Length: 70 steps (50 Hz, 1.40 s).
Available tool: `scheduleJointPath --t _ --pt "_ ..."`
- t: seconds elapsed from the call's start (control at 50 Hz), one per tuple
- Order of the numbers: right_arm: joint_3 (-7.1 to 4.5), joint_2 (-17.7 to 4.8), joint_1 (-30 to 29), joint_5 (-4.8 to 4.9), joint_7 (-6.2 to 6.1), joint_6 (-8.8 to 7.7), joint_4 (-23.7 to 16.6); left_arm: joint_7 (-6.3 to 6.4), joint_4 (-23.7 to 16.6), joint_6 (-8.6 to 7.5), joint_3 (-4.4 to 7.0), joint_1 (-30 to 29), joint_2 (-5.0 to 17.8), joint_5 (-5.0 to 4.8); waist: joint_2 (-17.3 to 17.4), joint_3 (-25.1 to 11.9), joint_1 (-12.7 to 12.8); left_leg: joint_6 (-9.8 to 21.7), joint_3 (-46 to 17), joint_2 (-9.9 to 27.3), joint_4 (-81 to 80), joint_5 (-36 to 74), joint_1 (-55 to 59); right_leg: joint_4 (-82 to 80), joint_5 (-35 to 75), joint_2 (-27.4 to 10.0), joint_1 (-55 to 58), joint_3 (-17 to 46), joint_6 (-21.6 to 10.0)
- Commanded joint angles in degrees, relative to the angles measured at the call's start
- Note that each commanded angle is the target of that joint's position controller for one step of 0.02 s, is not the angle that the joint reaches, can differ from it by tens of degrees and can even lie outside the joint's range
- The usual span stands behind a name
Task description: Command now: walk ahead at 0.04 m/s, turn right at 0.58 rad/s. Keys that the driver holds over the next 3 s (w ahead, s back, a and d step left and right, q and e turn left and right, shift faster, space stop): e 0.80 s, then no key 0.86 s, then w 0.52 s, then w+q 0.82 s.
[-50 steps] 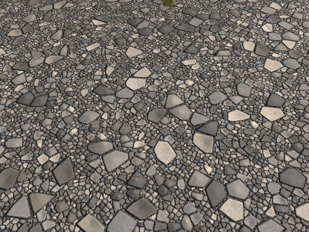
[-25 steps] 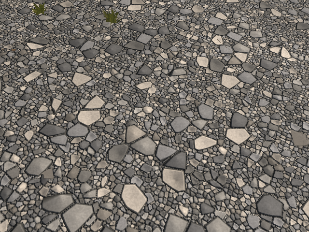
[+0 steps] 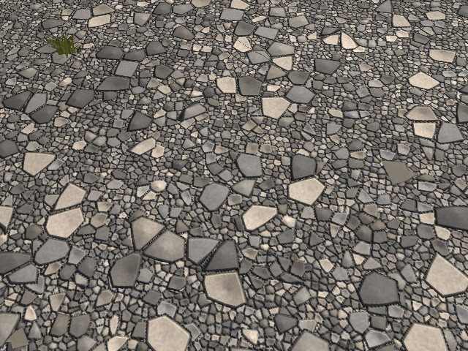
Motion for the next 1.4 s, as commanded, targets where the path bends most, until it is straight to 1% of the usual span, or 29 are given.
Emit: scheduleJointPath --t 0.02,0.14,0.2,0.22,0.24,0.26,0.28,0.3,0.32,0.38,0.48,0.62,0.66,0.68,0.7,0.72,0.76,0.8,0.86,1.02,1.12,1.14,1.16,1.18,1.2,1.22,1.28,1.34,1.4 --pt "-1.25 -5.0 1.7 0.27 -0.27 0.01 -3.1 0.19 -3.7 0.0 2.39 0.9 8.9 0.25 -7.1 -6.8 -0.1 -0.3 0.5 -1.5 -3.6 0.5 0.4 -11.0 -14.4 -14.6 6.2 20.6 -6.2" --pt "-0.82 -5.2 2.3 1.52 -0.78 -1.32 -4.1 -0.33 -4.2 0.56 2.82 0.3 9.1 0.76 -8.3 -6.9 0.0 2.0 0.3 -5.0 -14.9 -2.6 8.1 -9.4 -11.1 -13.9 6.1 25.8 -5.1" --pt "-0.82 -5.4 9.0 1.86 -1.46 -2.29 -2.9 -0.51 -4.5 0.93 2.79 -2.1 8.7 -0.24 -8.3 -6.6 -3.7 4.5 1.1 -6.6 -32.7 2.4 20.5 -7.7 -11.2 -11.1 1.4 26.3 -1.1" --pt "-1.5 -8.3 10.0 1.26 -2.02 -2.67 -2.8 -0.24 -4.9 0.75 2.29 -1.7 6.9 -0.85 -4.2 -6.1 -3.6 5.9 -3.7 -0.9 -40.9 2.0 25.6 -4.0 -18.5 -7.3 -3.3 23.2 2.4" --pt "-2.76 -14.6 7.7 0.26 -2.31 -2.54 -4.7 -0.02 -6.0 0.48 1.55 0.4 3.4 -1.76 8.8 -7.1 -1.7 11.1 -20.6 14.7 -46.1 -5.1 29.0 10.3 -25.9 0.8 -10.9 12.2 6.0" --pt "-2.92 -15.3 1.6 -0.59 -1.86 -2.3 -6.2 0.47 -5.4 0.08 2.58 -0.5 7.5 0.34 10.0 -2.3 -1.3 15.8 -25.6 21.2 -47.4 2.7 19.5 23.4 -26.4 3.1 -14.9 3.1 6.8" --pt "-1.87 -10.9 0.9 -0.35 -1.56 -2.41 -6.6 0.27 -4.8 0.03 3.28 -0.9 9.8 1.35 4.6 -2.4 -0.3 16.3 -20.1 18.8 -44.7 12.0 16.2 31.8 -23.8 -0.7 -10.6 4.1 7.1" --pt "-1.02 -8.1 -1.6 0.13 -1.26 -2.58 -6.9 -0.21 -3.7 0.31 3.28 1.2 8.9 1.27 3.2 -2.5 1.7 14.3 -13.1 14.4 -42.7 18.4 15.3 36.3 -20.7 -0.6 -9.1 3.7 7.1" --pt "-0.76 -7.4 -2.9 0.3 -1.06 -2.63 -7.4 -0.67 -2.9 0.91 3.14 3.2 8.3 1.21 4.8 -3.4 2.5 12.8 -8.1 11.3 -41.3 22.4 16.9 40.5 -18.5 -0.7 -9.1 3.0 7.4" --pt "-0.79 -7.4 0.2 0.16 -0.9 -2.48 -7.7 -1.91 -3.1 1.97 2.51 2.2 7.6 0.38 6.8 -4.0 -0.1 13.1 -2.1 9.5 -38.5 32.3 23.4 43.2 -17.9 -2.2 -12.8 0.0 9.3" --pt "-2.08 -10.0 7.1 0.21 -0.73 -2.47 -5.8 -2.56 -5.7 2.61 1.23 -3.7 5.9 -0.07 8.4 -4.8 -4.2 14.5 -0.9 12.9 -35.8 38.4 32.4 32.2 -20.5 -4.7 -13.3 -2.1 10.7" --pt "-3.17 -12.5 5.2 0.26 0.92 -2.17 -5.4 -2.57 -7.9 2.23 0.35 -4.4 5.5 -1.01 11.0 -6.2 -3.7 12.7 3.7 14.5 -31.2 37.8 26.5 13.5 -20.7 -5.1 1.8 -7.9 6.8" --pt "-3.29 -12.4 4.5 1.15 1.0 -1.79 -5.0 -1.93 -7.1 1.28 0.28 -1.2 5.4 -0.08 7.4 -6.8 -0.7 8.5 7.2 13.3 -24.5 30.3 21.5 -0.8 -9.1 -4.4 10.6 -7.6 5.0" --pt "-2.98 -10.8 6.6 0.92 1.13 -1.54 -4.8 -1.29 -6.8 0.36 1.07 0.8 8.9 0.93 -1.9 -7.9 0.1 4.6 10.9 10.2 -14.2 18.0 12.9 -7.4 -4.9 -10.5 18.7 3.4 3.3" --pt "-1.33 -4.9 6.4 0.08 1.36 -1.07 -9.0 -0.94 -8.5 -0.37 2.88 0.9 18.3 0.34 -18.1 -6.8 -2.1 0.1 13.9 0.1 -1.7 -15.6 -4.0 -6.2 23.2 -28.8 23.7 27.4 -3.8" --pt "-1.5 -7.6 1.3 0.0 0.34 -0.19 -9.5 -0.85 -7.1 -0.32 3.67 7.2 17.7 -0.56 -11.7 -9.4 4.1 0.2 4.7 -0.6 5.6 -17.0 -4.2 -4.3 27.9 -29.8 21.4 25.7 -11.1" --pt "-1.99 -8.8 1.3 1.29 0.57 -0.01 -8.2 -0.3 -7.1 0.24 1.64 0.3 11.5 -0.62 -7.5 -2.8 -0.4 0.8 2.0 1.2 6.7 -7.1 -4.6 -5.8 17.9 -21.9 15.9 16.7 -8.5" --pt "-2.53 -10.2 3.5 0.2 1.0 -0.24 -6.9 0.33 -8.0 0.46 0.92 -3.8 9.4 -0.92 -8.9 -3.3 -2.2 0.3 2.6 0.7 5.5 -1.3 -2.4 -6.0 17.7 -16.8 15.1 13.0 -5.9" --pt "-2.21 -8.9 5.7 0.54 1.56 0.24 -5.5 0.12 -7.4 -0.14 0.59 -2.1 9.2 -0.75 -6.4 -6.3 -2.3 -0.2 3.2 -0.3 4.5 0.8 -0.2 -5.8 19.9 -16.4 16.2 11.7 -5.9" --pt "-1.28 -7.0 2.2 0.88 1.03 0.66 -5.4 0.37 -4.7 -0.59 -0.18 0.8 9.1 0.53 -7.4 -3.7 0.0 1.4 3.3 -1.4 -10.3 -1.0 5.9 -6.5 9.4 -17.1 13.4 15.1 -6.5" --pt "-0.55 -5.5 5.3 1.54 0.12 -0.15 -3.7 0.73 -3.2 -0.55 -1.14 -2.1 8.1 0.29 -6.2 -4.0 -2.5 3.4 4.2 -3.2 -27.3 3.0 18.8 -2.9 11.9 -16.1 9.0 16.5 -4.3" --pt "-0.17 -4.8 7.0 1.19 -0.14 -0.75 -2.9 0.98 -2.9 -0.64 -1.64 -2.7 7.2 -0.22 -4.7 -4.3 -4.0 3.9 3.1 -2.2 -36.7 11.0 24.9 -1.7 9.5 -14.9 6.3 16.1 -2.1" --pt "-0.13 -6.5 7.2 0.25 -0.61 -1.65 -2.9 1.03 -2.8 -1.13 -2.54 -1.3 4.7 -0.28 -0.7 -5.8 -3.1 4.7 -3.6 4.2 -40.3 15.2 30.5 -0.1 3.2 -12.8 3.2 15.0 1.0" --pt "-0.6 -11.3 4.1 0.02 -0.63 -2.27 -3.9 0.89 -2.3 -1.36 -2.82 2.8 3.1 -0.62 7.3 -5.8 1.0 8.0 -12.8 12.7 -40.5 24.9 30.3 2.6 -8.2 -6.1 1.5 8.6 3.1" --pt "-0.39 -10.1 2.6 0.81 0.06 -2.23 -3.4 1.15 -0.6 -0.68 -2.47 2.2 5.1 -0.29 7.9 -5.4 -0.2 12.3 -12.6 14.7 -39.3 26.8 22.2 2.2 -14.6 -4.4 8.1 4.7 3.7" --pt "0.45 -7.8 0.6 0.89 0.54 -2.42 -3.4 1.06 0.2 -0.41 -2.57 1.9 5.2 0.12 7.4 -4.4 0.7 11.3 -10.2 11.9 -39.5 22.9 19.8 0.0 -11.6 -5.4 11.5 4.8 3.7" --pt "0.81 -7.5 1.5 0.98 0.44 -2.45 -2.3 0.45 2.0 -0.59 -2.4 -0.2 6.3 0.24 6.5 -2.4 -1.0 6.4 -5.0 4.9 -39.5 13.5 19.4 -3.0 -1.5 -7.2 12.4 7.2 3.7" --pt "0.74 -7.5 3.0 1.38 0.24 -2.55 -0.6 1.05 4.9 -1.2 -2.83 0.6 5.3 -0.11 1.7 -2.8 -1.6 6.4 -3.8 4.2 -37.8 15.9 23.4 -4.6 0.1 -8.0 10.6 7.7 4.3" --pt "0.95 -7.0 3.0 1.19 0.33 -2.71 0.8 1.52 7.2 -1.31 -3.04 0.3 4.9 -0.24 0.1 -2.9 -2.0 6.6 -3.4 4.0 -37.4 17.0 24.3 -5.5 0.7 -8.5 10.5 8.0 4.5"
